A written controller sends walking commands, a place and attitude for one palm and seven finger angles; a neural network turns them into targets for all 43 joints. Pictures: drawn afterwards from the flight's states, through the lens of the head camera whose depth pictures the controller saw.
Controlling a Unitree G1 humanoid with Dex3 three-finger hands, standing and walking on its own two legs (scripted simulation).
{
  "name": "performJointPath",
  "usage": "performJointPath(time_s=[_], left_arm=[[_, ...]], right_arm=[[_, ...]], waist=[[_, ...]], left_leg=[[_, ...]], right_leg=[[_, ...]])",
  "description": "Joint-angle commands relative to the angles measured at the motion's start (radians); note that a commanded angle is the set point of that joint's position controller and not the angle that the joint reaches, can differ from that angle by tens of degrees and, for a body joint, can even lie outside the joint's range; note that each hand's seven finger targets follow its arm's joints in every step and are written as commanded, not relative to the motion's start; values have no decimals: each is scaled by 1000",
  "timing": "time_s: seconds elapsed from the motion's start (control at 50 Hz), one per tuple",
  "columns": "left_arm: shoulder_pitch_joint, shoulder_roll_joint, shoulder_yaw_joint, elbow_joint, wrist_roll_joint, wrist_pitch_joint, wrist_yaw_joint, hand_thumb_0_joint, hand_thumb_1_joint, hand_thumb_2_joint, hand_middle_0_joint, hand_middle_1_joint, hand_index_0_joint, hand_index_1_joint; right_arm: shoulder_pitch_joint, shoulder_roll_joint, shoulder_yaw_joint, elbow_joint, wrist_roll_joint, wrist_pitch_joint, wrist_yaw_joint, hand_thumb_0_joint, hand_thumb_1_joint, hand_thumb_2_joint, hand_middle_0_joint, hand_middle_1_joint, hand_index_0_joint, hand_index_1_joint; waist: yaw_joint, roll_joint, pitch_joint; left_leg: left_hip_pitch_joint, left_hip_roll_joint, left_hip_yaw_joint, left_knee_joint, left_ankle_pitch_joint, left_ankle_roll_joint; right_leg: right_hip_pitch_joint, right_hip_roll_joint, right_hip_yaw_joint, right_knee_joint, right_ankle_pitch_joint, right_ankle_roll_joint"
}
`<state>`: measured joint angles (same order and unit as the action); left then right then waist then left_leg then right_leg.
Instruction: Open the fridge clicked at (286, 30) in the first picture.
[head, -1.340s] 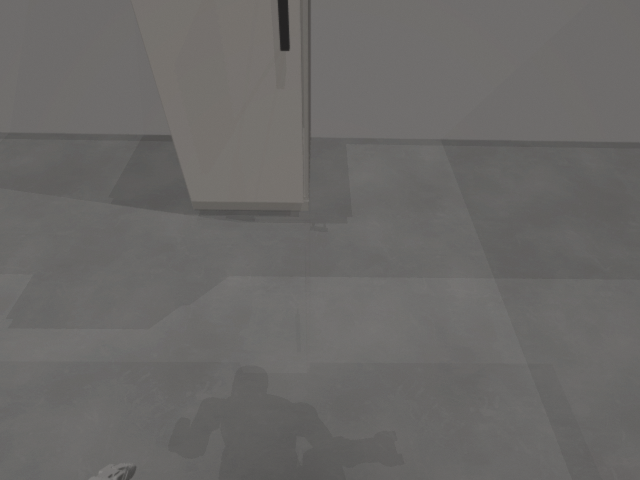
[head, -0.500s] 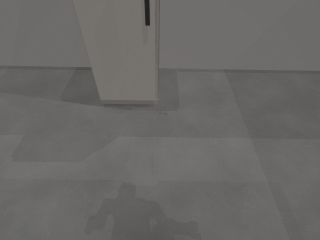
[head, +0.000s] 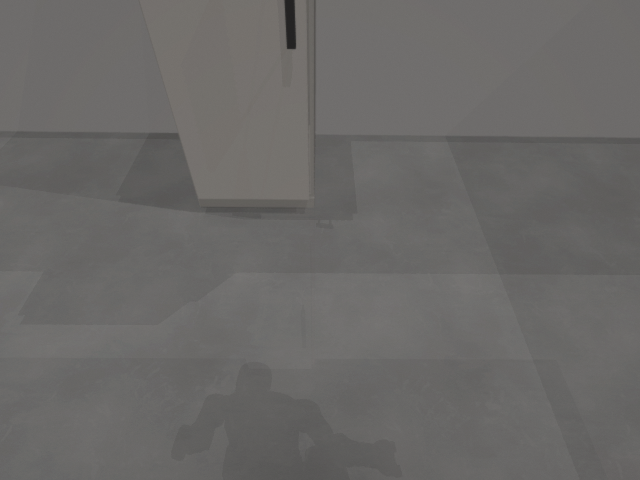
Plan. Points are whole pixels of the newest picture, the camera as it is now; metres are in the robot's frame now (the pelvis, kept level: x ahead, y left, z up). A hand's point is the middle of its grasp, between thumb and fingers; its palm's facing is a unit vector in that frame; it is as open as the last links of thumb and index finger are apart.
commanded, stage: look at it before walking up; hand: right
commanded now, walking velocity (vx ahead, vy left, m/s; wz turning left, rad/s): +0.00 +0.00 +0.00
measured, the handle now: out of the picture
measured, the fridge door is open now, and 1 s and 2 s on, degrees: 0 0 0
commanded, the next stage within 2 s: walk to a spot facing it in 0.10 s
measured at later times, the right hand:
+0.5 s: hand out of the picture +0.06 -0.20 -0.18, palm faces -0.10 +0.97 -0.23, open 7.4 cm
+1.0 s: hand (461, 454) +0.22 -0.21 -0.21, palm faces -0.25 +0.95 -0.17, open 7.4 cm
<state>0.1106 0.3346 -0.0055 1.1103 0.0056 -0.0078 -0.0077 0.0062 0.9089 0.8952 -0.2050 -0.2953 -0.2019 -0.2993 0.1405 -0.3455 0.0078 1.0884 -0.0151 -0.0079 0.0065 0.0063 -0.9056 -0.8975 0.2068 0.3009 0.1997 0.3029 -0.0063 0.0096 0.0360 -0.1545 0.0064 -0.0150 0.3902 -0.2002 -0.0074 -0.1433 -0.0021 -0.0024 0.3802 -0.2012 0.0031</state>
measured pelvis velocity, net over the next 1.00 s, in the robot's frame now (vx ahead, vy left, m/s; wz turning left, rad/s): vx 0.20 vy -0.01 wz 0.40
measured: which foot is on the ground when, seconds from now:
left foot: down 0.00-0.96, up 0.98-1.00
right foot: down 0.00-0.54, up 0.56-0.94, down 0.96-1.00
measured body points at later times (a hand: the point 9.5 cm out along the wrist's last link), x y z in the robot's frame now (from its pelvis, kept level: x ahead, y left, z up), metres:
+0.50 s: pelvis +0.03 +0.01 -0.02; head +0.04 +0.01 +0.43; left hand +0.05 +0.28 -0.16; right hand +0.06 -0.25 -0.16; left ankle +0.01 +0.12 -0.74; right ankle +0.00 -0.12 -0.75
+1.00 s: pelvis +0.20 -0.01 -0.03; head +0.24 -0.04 +0.42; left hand +0.27 +0.25 -0.13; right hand +0.23 -0.26 -0.19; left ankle +0.04 +0.10 -0.71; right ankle +0.32 -0.08 -0.75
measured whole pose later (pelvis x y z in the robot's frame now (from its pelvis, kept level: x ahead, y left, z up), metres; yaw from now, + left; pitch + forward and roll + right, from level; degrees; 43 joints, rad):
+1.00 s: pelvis +0.20 -0.01 -0.03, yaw +23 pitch -1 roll +2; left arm 0.08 0.16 0.03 0.90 0.02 -0.07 -0.01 0.01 0.91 0.90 -0.20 -0.30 -0.20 -0.30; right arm 0.41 -0.21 -0.08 1.05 -0.02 -0.02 0.01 0.01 -0.91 -0.90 0.21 0.30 0.20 0.30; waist -0.07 0.04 0.06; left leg -0.21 -0.03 -0.12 0.88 -0.50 0.01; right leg -0.42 -0.09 -0.12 0.66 -0.22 -0.02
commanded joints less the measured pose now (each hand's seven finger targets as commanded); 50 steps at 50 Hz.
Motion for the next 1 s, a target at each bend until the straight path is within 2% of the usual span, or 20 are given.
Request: performJointPath(time_s=[0.0,0.2,0.28,0.36,0.42,0.46,0.48,0.5,0.52,0.54,0.58,0.62,0.68,0.76,0.84,0.88,0.9,0.92,0.94,0.98], left_arm=[[-56,209,42,-62,2,-26,18,0,900,900,-200,-300,-200,-300],[-35,159,29,-48,5,-22,17,0,900,900,-200,-300,-200,-300],[42,101,30,-56,17,3,15,0,900,900,-200,-300,-200,-300],[96,144,64,-98,15,-4,19,0,900,900,-200,-300,-200,-300],[129,156,85,-115,12,-26,24,0,900,900,-200,-300,-200,-300],[130,128,84,-118,16,-32,25,0,900,900,-200,-300,-200,-300],[105,116,80,-124,18,-32,24,0,900,900,-200,-300,-200,-300],[66,83,75,-141,15,-31,21,0,900,900,-200,-300,-200,-300],[31,-13,55,-202,3,-36,12,0,900,900,-200,-300,-200,-300],[-56,33,56,-240,11,-45,14,0,900,900,-200,-300,-200,-300],[-94,3,61,-238,13,-51,11,0,900,900,-200,-300,-200,-300],[-44,-21,64,-216,18,-42,4,0,900,900,-200,-300,-200,-300],[-9,-54,70,-215,13,-30,-6,0,900,900,-200,-300,-200,-300],[-63,-74,72,-254,10,-34,-15,0,900,900,-200,-300,-200,-300],[-79,-75,72,-276,3,-51,-14,0,900,900,-200,-300,-200,-300],[40,-47,80,-243,6,-60,-1,0,900,900,-200,-300,-200,-300],[185,6,90,-198,9,-67,17,0,900,900,-200,-300,-200,-300],[325,130,121,-166,28,-73,29,0,900,900,-200,-300,-200,-300],[397,176,121,-161,21,-62,28,0,900,900,-200,-300,-200,-300],[236,65,98,-188,18,-63,27,0,900,900,-200,-300,-200,-300]], right_arm=[[-40,-203,-39,-65,3,-22,-18,0,-900,-900,200,300,200,300],[-13,-150,-30,-49,5,-14,-19,0,-900,-900,200,300,200,300],[58,-91,-32,-65,-5,24,-4,0,-900,-900,200,300,200,300],[98,-69,-56,-129,-9,21,16,0,-900,-900,200,300,200,300],[100,-2,-64,-166,-9,6,28,0,-900,-900,200,300,200,300],[103,17,-73,-175,-9,-4,34,0,-900,-900,200,300,200,300],[180,28,-76,-151,-11,-8,35,0,-900,-900,200,300,200,300],[316,1,-88,-109,-13,-17,30,0,-900,-900,200,300,200,300],[449,-135,-117,-77,-20,-34,10,0,-900,-900,200,300,200,300],[509,-125,-110,-67,5,-39,-11,0,-900,-900,200,300,200,300],[417,-63,-95,-86,-4,-42,-16,0,-900,-900,200,300,200,300],[345,-26,-86,-107,-10,-49,-17,0,-900,-900,200,300,200,300],[329,-15,-90,-106,-12,-58,-16,0,-900,-900,200,300,200,300],[337,-13,-95,-92,-14,-60,-18,0,-900,-900,200,300,200,300],[303,-24,-105,-99,-18,-51,-19,0,-900,-900,200,300,200,300],[259,-31,-113,-112,-11,-47,-18,0,-900,-900,200,300,200,300],[249,-7,-113,-119,-7,-47,-15,0,-900,-900,200,300,200,300],[297,56,-111,-135,7,-40,-3,0,-900,-900,200,300,200,300],[268,80,-102,-168,5,-46,5,0,-900,-900,200,300,200,300],[157,68,-108,-175,-11,-36,13,0,-900,-900,200,300,200,300]], waist=[[5,0,-72],[3,-7,-83],[5,-1,26],[10,-80,83],[19,-188,50],[4,-146,56],[-37,-117,39],[-100,8,9],[-133,396,-18],[-156,275,3],[-101,81,76],[-46,28,56],[-23,77,26],[-32,107,33],[-34,159,27],[28,124,-10],[86,49,-79],[121,-234,-217],[127,-322,-220],[82,-203,-32]], left_leg=[[2,116,-95,-67,118,38],[7,112,-98,-74,87,32],[-133,70,-153,-58,-270,44],[-286,-11,-113,118,-333,51],[-352,-19,31,361,-258,23],[-271,17,50,317,-276,21],[-128,2,78,222,-207,29],[58,30,-20,66,-147,59],[259,322,-528,-127,-113,175],[229,367,-662,-177,12,225],[142,332,-571,-153,10,278],[67,279,-430,-147,54,248],[31,211,-314,-155,97,216],[48,180,-276,-150,127,193],[-13,175,-279,-93,173,165],[-81,125,-244,25,215,133],[-168,76,-213,214,253,106],[-367,-44,-90,529,-73,57],[-475,-67,-25,792,-389,31],[-539,34,-33,960,-265,35]], right_leg=[[23,-115,102,-63,124,-32],[38,-118,86,-63,95,-23],[-34,-115,52,-33,-269,-18],[-30,-210,148,-73,-454,-81],[49,-350,209,-109,-289,-164],[-8,-352,123,-22,-118,-154],[-88,-304,34,98,-76,-111],[-230,-214,-77,350,-99,-48],[-574,-49,-202,722,-362,29],[-638,-68,-43,796,-372,19],[-657,-122,1,840,-246,25],[-579,-134,-14,769,-171,46],[-517,-116,-45,669,-83,59],[-506,-100,-62,523,-19,62],[-303,-62,-80,316,-39,41],[-76,-31,-99,162,10,33],[156,-70,-62,99,6,17],[400,-351,261,57,-66,-61],[362,-529,488,-83,-152,-144],[72,-497,413,-192,-405,-139]])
